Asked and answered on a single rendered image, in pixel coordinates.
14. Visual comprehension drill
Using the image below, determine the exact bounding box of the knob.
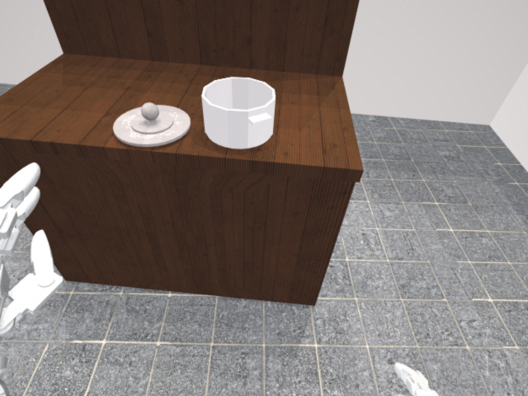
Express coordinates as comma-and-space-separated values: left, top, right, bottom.
141, 102, 159, 120

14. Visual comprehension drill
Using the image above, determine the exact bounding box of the lid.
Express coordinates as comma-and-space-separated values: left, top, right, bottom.
113, 105, 191, 147

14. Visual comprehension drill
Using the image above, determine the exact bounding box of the robot left hand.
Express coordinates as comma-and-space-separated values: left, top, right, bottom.
0, 163, 63, 341

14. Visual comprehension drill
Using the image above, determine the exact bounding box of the table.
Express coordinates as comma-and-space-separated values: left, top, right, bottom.
0, 0, 364, 306

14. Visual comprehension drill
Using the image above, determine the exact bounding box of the pot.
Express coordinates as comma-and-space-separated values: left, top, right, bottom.
201, 77, 276, 149

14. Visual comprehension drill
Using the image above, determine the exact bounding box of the robot right hand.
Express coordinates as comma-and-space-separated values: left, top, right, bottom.
394, 363, 439, 396

